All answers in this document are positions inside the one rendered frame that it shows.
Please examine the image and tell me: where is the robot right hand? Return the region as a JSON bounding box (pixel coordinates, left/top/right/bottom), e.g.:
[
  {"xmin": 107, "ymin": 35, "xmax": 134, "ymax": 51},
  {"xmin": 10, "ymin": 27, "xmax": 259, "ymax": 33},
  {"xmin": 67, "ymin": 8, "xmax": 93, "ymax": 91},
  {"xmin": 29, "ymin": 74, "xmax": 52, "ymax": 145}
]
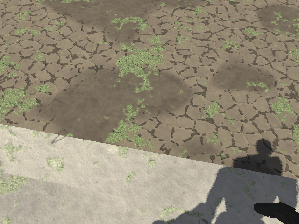
[{"xmin": 254, "ymin": 202, "xmax": 299, "ymax": 224}]

